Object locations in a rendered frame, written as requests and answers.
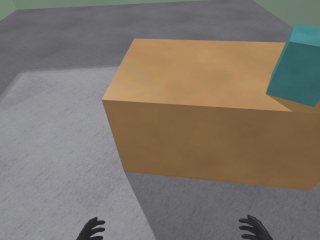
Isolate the right robot hand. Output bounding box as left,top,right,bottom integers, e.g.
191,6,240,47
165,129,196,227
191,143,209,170
239,215,273,240

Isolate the pedestal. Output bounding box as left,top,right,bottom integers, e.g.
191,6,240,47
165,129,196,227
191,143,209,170
102,38,320,191

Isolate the left robot hand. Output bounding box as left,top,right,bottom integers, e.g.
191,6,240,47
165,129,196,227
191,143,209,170
76,217,105,240

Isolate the carton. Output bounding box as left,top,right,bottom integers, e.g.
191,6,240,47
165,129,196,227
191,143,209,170
265,23,320,107

